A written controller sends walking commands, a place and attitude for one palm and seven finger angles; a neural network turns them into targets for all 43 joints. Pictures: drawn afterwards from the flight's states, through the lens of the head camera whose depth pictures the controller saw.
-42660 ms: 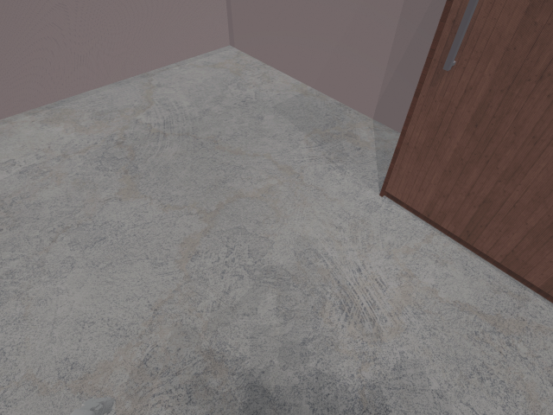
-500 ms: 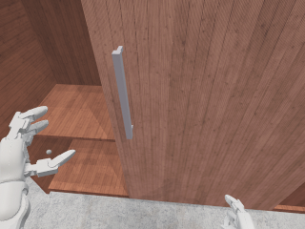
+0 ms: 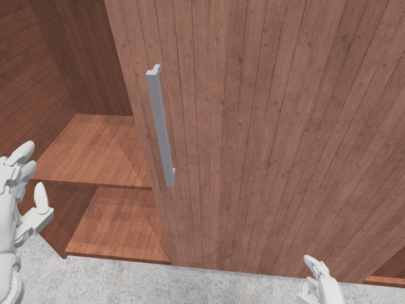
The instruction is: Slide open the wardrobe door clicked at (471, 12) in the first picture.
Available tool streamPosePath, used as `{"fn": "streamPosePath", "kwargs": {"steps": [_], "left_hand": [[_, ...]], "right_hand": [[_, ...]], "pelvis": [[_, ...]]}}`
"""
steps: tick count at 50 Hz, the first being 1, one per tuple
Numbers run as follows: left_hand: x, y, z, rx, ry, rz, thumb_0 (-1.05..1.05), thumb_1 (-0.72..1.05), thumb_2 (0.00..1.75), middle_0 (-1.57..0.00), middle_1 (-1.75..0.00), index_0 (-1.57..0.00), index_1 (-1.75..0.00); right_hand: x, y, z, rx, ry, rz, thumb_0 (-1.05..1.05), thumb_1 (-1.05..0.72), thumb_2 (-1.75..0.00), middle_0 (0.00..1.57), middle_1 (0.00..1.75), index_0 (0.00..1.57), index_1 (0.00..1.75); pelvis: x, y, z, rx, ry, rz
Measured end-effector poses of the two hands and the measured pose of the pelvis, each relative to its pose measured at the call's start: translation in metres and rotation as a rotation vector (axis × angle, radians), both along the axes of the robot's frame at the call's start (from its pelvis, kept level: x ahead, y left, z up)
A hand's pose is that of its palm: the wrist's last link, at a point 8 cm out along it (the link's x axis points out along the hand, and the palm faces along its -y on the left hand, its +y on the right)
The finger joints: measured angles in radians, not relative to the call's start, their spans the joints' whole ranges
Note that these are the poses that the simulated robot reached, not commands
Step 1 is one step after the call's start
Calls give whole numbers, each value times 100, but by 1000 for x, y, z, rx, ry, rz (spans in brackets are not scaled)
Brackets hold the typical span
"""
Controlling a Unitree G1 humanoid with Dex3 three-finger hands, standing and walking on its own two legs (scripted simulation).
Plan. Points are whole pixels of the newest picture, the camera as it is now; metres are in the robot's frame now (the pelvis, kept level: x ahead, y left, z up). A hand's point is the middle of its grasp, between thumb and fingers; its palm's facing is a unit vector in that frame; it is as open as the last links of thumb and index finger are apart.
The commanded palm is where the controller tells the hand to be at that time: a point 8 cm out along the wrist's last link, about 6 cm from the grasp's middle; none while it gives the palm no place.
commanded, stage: draw the hand back to the body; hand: left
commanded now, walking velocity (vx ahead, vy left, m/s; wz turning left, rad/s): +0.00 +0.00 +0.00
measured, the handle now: (164, 134) +0.44 +0.16 +0.12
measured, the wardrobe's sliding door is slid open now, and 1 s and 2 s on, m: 0.56 0.56 0.56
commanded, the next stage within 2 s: step back with the hand held close in 0.14 s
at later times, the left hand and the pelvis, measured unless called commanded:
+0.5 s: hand (47, 215) +0.18 +0.27 +0.16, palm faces +0.39 -0.80 -0.45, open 7.4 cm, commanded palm +0.12 +0.31 +0.17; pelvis -0.02 +0.01 +0.00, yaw +0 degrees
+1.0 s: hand out of the picture +0.09 +0.29 +0.16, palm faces +0.46 -0.80 -0.38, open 7.4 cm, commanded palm +0.03 +0.33 +0.17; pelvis -0.11 +0.03 -0.02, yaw +1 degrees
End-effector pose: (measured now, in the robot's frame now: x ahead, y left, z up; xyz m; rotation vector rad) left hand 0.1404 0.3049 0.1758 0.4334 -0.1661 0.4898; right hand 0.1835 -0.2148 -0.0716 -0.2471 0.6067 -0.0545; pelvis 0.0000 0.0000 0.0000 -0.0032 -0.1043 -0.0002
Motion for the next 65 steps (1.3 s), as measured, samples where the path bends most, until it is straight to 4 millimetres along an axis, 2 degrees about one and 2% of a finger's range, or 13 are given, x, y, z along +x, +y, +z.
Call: {"fn": "streamPosePath", "kwargs": {"steps": [4,10,19,27,36,41,47,51,54,57,62,65], "left_hand": [[0,-3,-3,-9,8,-9,2,88,89,-21,-31,-21,-31],[-3,-6,2,8,-8,-21,2,89,89,-21,-30,-21,-31],[-1,2,12,71,-48,-35,2,89,89,-21,-30,-21,-31],[-6,7,-2,107,41,-126,2,89,89,-21,-30,-21,-31],[-42,22,10,184,-48,-110,2,89,89,-21,-30,-22,-31],[-67,21,6,177,-94,-65,2,89,89,-21,-30,-21,-31],[-87,16,-4,129,-135,-81,2,89,89,-21,-30,-21,-31],[-94,22,-5,130,-165,-114,2,89,89,-21,-30,-21,-31],[-102,29,4,177,-172,-110,2,89,89,-21,-30,-22,-31],[-118,33,18,223,-197,-94,2,89,89,-21,-30,-22,-31],[-152,22,20,261,-159,-86,2,89,89,-21,-30,-21,-31],[-162,15,16,215,-123,-104,2,89,89,-21,-30,-21,-31]], "right_hand": [[-4,-1,0,-1,2,-4,1,-91,-90,21,30,20,30],[-10,-4,-1,1,1,-14,1,-91,-90,21,30,20,30],[-17,-7,-2,-15,42,-26,1,-91,-90,21,30,20,30],[-36,-8,1,-45,80,-102,1,-91,-90,21,30,20,30],[-66,7,2,-44,57,-93,1,-91,-90,21,30,20,30],[-83,11,-5,-28,38,-65,1,-91,-90,21,30,20,30],[-116,6,-13,-68,82,-58,1,-90,-90,21,30,21,31],[-141,4,-16,-103,99,-95,1,-91,-90,21,30,21,31],[-159,8,-14,-92,99,-114,1,-91,-90,21,30,20,30],[-174,13,-13,-60,115,-100,1,-91,-90,21,30,20,30],[-183,15,-21,-19,108,-48,1,-90,-90,21,30,21,30],[-189,15,-24,-28,152,-38,1,-90,-90,21,30,21,30]], "pelvis": [[-1,-2,0,-1,-3,-2],[-3,-3,0,-3,-10,-4],[-12,2,-1,-21,38,6],[-27,19,-3,-11,85,-9],[-57,24,-11,-6,74,-3],[-76,21,-16,-19,69,9],[-98,23,-21,-26,75,12],[-113,31,-25,-43,64,11],[-124,31,-22,-79,66,42],[-134,26,-17,-88,91,62],[-155,18,-21,-38,153,30],[-167,21,-14,-29,141,9]]}}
